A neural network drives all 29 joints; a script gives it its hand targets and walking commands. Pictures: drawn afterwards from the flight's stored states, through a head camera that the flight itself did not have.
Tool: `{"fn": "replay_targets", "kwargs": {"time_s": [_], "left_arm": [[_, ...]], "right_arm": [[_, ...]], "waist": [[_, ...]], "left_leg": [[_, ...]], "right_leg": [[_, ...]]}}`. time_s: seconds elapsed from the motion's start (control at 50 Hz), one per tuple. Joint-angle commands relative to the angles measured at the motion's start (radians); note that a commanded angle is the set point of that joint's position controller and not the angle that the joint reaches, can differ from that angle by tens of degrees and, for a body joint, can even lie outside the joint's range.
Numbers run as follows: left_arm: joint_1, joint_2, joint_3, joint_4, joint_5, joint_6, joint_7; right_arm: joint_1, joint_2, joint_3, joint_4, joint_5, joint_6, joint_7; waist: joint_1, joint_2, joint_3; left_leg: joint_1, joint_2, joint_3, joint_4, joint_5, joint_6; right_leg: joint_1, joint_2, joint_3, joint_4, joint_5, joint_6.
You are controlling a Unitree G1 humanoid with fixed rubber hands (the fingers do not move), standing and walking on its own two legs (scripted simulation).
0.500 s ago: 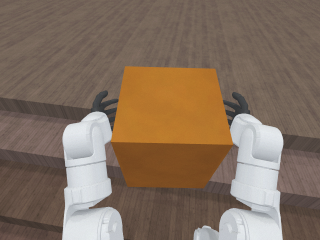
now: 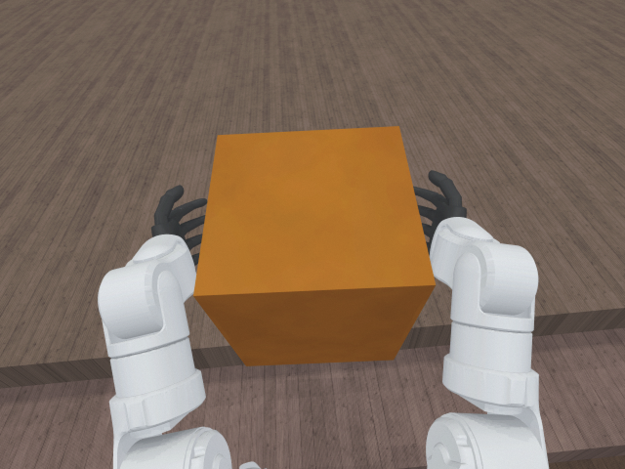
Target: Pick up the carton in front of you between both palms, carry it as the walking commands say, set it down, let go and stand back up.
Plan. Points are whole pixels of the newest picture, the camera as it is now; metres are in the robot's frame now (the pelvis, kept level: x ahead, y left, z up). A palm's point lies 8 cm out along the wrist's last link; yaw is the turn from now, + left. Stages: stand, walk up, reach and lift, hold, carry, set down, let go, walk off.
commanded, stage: carry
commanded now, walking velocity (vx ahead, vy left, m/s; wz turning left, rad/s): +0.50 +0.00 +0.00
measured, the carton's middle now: (314, 259) +0.37 -0.04 +0.10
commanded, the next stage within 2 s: none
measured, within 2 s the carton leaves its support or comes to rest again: neither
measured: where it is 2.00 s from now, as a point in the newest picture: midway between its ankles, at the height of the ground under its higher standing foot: (272, 179)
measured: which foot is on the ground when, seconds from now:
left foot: down 0.00-0.46, up 0.48-0.86, down 0.88-1.00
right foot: up 0.00-0.44, down 0.46-0.88, up 0.90-1.00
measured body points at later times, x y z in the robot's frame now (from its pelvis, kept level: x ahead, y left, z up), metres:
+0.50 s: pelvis +0.31 -0.04 +0.13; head +0.34 -0.03 +0.58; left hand +0.66 +0.16 +0.27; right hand +0.70 -0.16 +0.27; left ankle +0.15 +0.08 -0.51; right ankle +0.37 -0.13 -0.54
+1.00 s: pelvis +0.66 +0.03 +0.27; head +0.68 +0.02 +0.72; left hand +1.04 +0.15 +0.40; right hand +1.00 -0.16 +0.40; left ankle +0.78 +0.10 -0.41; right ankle +0.52 -0.10 -0.28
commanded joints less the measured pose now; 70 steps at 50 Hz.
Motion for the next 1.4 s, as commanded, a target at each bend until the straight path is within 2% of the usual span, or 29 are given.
{"fn": "replay_targets", "kwargs": {"time_s": [0.0,0.04,0.08,0.2,0.26,0.3,0.34,0.38,0.4,0.42,0.44,0.46,0.5,0.56,0.62,0.68,0.72,0.76,0.8,0.82,0.84,0.86,0.88,0.92,0.98,1.04,1.14,1.26,1.38], "left_arm": [[-0.449,-0.572,-0.416,0.070,0.005,0.012,0.008],[-0.595,-0.630,-0.452,-0.002,-0.042,-0.006,-0.009],[-0.629,-0.649,-0.494,-0.019,-0.044,-0.020,-0.008],[-0.538,-0.597,-0.569,0.048,-0.089,0.008,0.011],[-0.585,-0.578,-0.557,0.078,-0.102,0.034,0.036],[-0.653,-0.632,-0.574,0.070,-0.134,0.034,0.042],[-0.670,-0.665,-0.588,0.108,-0.159,0.039,0.042],[-0.672,-0.694,-0.612,0.089,-0.196,0.029,0.044],[-0.661,-0.741,-0.625,0.082,-0.202,0.020,0.035],[-0.652,-0.790,-0.643,0.073,-0.219,0.000,0.021],[-0.695,-0.803,-0.678,0.051,-0.246,-0.021,0.007],[-0.695,-0.819,-0.706,0.041,-0.277,-0.036,-0.005],[-0.741,-0.903,-0.750,-0.074,-0.310,-0.079,-0.032],[-0.802,-0.886,-0.816,-0.104,-0.350,-0.089,-0.069],[-0.644,-0.767,-0.765,-0.062,-0.297,-0.081,-0.062],[-0.531,-0.660,-0.677,-0.011,-0.236,-0.049,-0.037],[-0.511,-0.630,-0.644,-0.027,-0.218,-0.034,-0.030],[-0.518,-0.599,-0.606,-0.025,-0.200,-0.014,-0.023],[-0.523,-0.573,-0.562,-0.030,-0.159,-0.002,-0.017],[-0.531,-0.568,-0.540,-0.033,-0.130,-0.003,-0.009],[-0.520,-0.565,-0.508,-0.001,-0.098,-0.003,0.000],[-0.456,-0.582,-0.466,0.045,-0.046,0.000,0.000],[-0.422,-0.548,-0.420,0.085,0.012,0.001,0.008],[-0.481,-0.586,-0.411,0.085,0.008,0.004,0.002],[-0.608,-0.662,-0.484,0.013,-0.041,-0.016,-0.010],[-0.576,-0.673,-0.550,0.027,-0.076,-0.027,-0.011],[-0.601,-0.685,-0.624,0.016,-0.154,-0.015,-0.003],[-0.588,-0.649,-0.587,0.092,-0.144,0.015,0.025],[-0.601,-0.678,-0.536,0.153,-0.130,0.021,0.027]], "right_arm": [[-0.605,0.775,0.631,-0.083,0.257,-0.033,0.030],[-0.757,0.851,0.686,-0.150,0.324,-0.045,0.058],[-0.746,0.883,0.682,-0.152,0.324,-0.056,0.075],[-0.453,0.617,0.516,-0.005,0.148,-0.017,0.024],[-0.429,0.560,0.422,0.028,0.091,0.011,0.002],[-0.489,0.571,0.409,0.001,0.107,0.017,0.011],[-0.485,0.571,0.384,0.029,0.096,0.025,0.012],[-0.456,0.567,0.373,0.023,0.071,0.021,0.009],[-0.445,0.573,0.370,0.005,0.054,0.008,0.006],[-0.462,0.597,0.367,-0.018,0.027,-0.006,0.007],[-0.447,0.650,0.364,0.001,0.012,-0.013,0.012],[-0.397,0.632,0.315,0.005,-0.021,-0.029,0.013],[-0.501,0.726,0.404,-0.087,0.027,-0.051,0.036],[-0.481,0.669,0.434,-0.096,-0.004,-0.086,0.032],[-0.422,0.635,0.495,-0.104,0.011,-0.082,0.021],[-0.421,0.582,0.503,-0.114,0.047,-0.051,0.007],[-0.436,0.582,0.516,-0.109,0.073,-0.031,-0.002],[-0.464,0.594,0.527,-0.090,0.101,-0.014,-0.009],[-0.464,0.640,0.539,-0.065,0.127,-0.006,-0.011],[-0.510,0.674,0.563,-0.082,0.165,-0.007,0.000],[-0.523,0.688,0.579,-0.065,0.187,-0.009,0.012],[-0.547,0.712,0.606,-0.040,0.208,-0.013,0.021],[-0.566,0.753,0.622,-0.023,0.231,-0.021,0.032],[-0.681,0.806,0.654,-0.080,0.278,-0.035,0.048],[-0.732,0.876,0.659,-0.109,0.305,-0.054,0.070],[-0.603,0.796,0.613,-0.070,0.233,-0.058,0.060],[-0.436,0.662,0.485,-0.018,0.104,-0.033,0.024],[-0.434,0.583,0.432,0.012,0.073,-0.001,0.008],[-0.472,0.634,0.434,0.068,0.083,0.002,0.014]], "waist": [[0.038,0.156,-0.669],[0.081,0.049,-0.421],[0.111,-0.001,-0.337],[0.031,0.061,-0.191],[0.099,0.093,-0.099],[0.138,0.208,-0.111],[0.202,0.272,-0.227],[0.292,0.243,-0.422],[0.375,0.182,-0.541],[0.387,0.030,-0.560],[0.261,-0.315,-0.550],[0.287,-0.233,-0.690],[0.273,-0.100,-0.570],[0.221,0.028,-0.324],[0.278,-0.074,-0.248],[0.263,-0.110,-0.161],[0.192,-0.095,-0.130],[0.111,-0.248,-0.247],[0.014,-0.317,-0.406],[-0.068,-0.255,-0.466],[-0.079,-0.125,-0.536],[0.032,0.194,-0.531],[0.065,0.208,-0.657],[0.094,0.072,-0.513],[0.121,0.041,-0.384],[0.095,-0.011,-0.373],[0.080,0.109,-0.328],[0.086,0.161,-0.241],[0.112,0.163,-0.211]], "left_leg": [[0.882,0.316,-0.800,-0.483,0.719,0.267],[0.730,0.300,-0.735,-0.522,0.102,0.175],[0.632,0.295,-0.607,-0.593,-0.046,0.114],[0.917,0.333,-0.478,-0.707,0.145,0.151],[0.680,0.224,-0.279,-0.890,0.011,0.069],[0.447,0.156,-0.058,-0.993,0.294,0.068],[0.469,0.165,0.019,-0.854,1.043,0.058],[0.709,0.169,0.016,-0.394,1.670,-0.010],[0.757,0.132,0.012,-0.026,1.688,-0.072],[0.512,0.048,-0.083,0.262,0.950,-0.114],[0.052,-0.120,-0.202,0.668,-0.004,-0.130],[-0.025,-0.107,-0.390,0.961,0.045,-0.112],[-0.244,-0.007,-0.320,0.934,-0.029,-0.053],[-0.305,0.048,-0.249,0.790,-0.041,-0.024],[-0.582,0.052,-0.146,0.965,-0.198,-0.009],[-0.711,0.101,-0.108,0.815,-0.297,-0.001],[-0.308,0.118,-0.006,0.388,-0.148,0.007],[0.198,0.017,0.114,0.186,0.135,0.026],[0.393,-0.085,0.143,0.042,0.153,0.017],[0.548,-0.102,0.130,-0.188,0.218,-0.012],[0.754,-0.084,-0.050,-0.402,0.227,-0.013],[0.852,0.261,-0.589,-0.452,0.534,0.135],[0.840,0.314,-0.854,-0.529,0.531,0.267],[0.679,0.284,-0.780,-0.527,0.124,0.195],[0.565,0.279,-0.614,-0.581,-0.039,0.121],[0.627,0.278,-0.514,-0.617,0.046,0.132],[0.800,0.262,-0.363,-0.664,0.292,0.134],[0.728,0.168,-0.176,-0.732,0.401,0.051],[0.804,0.205,-0.133,-0.646,0.788,-0.034]], "right_leg": [[-0.552,0.248,0.224,1.176,-0.116,-0.029],[-0.763,0.144,0.186,1.140,-0.149,-0.076],[-0.773,0.098,0.114,1.021,-0.155,-0.097],[-1.356,0.070,0.014,1.299,-0.409,-0.124],[-1.132,0.033,-0.109,0.919,-0.293,-0.103],[-0.744,0.057,-0.191,0.636,-0.165,-0.105],[-0.431,0.125,-0.269,0.497,-0.032,-0.133],[-0.226,0.230,-0.299,0.244,-0.003,-0.126],[-0.041,0.241,-0.239,-0.087,0.093,-0.107],[0.206,0.151,0.024,-0.308,0.435,-0.121],[0.478,-0.155,0.452,-0.170,1.305,-0.248],[0.457,-0.242,0.594,-0.150,1.069,-0.408],[0.396,-0.165,0.591,-0.227,0.326,-0.342],[0.210,-0.161,0.396,-0.331,-0.042,-0.214],[0.373,-0.184,0.327,-0.402,0.232,-0.266],[0.405,-0.151,0.190,-0.519,0.189,-0.215],[0.106,-0.052,-0.016,-0.674,0.319,-0.170],[-0.083,-0.017,-0.143,-0.664,0.882,-0.167],[0.093,-0.016,-0.188,-0.301,1.374,-0.122],[0.107,0.002,-0.206,-0.017,1.321,-0.072],[-0.005,0.062,-0.117,0.325,0.914,-0.015],[-0.295,0.222,-0.071,0.681,-0.113,0.013],[-0.352,0.237,0.157,0.980,-0.126,-0.012],[-0.518,0.168,0.176,1.027,-0.140,-0.065],[-0.609,0.101,0.115,0.932,-0.189,-0.090],[-0.637,0.096,0.056,0.690,-0.292,-0.079],[-0.835,0.045,0.009,0.504,-0.075,-0.040],[-0.651,0.064,-0.085,0.054,0.121,0.008],[-0.354,0.129,-0.160,-0.302,0.197,-0.032]]}}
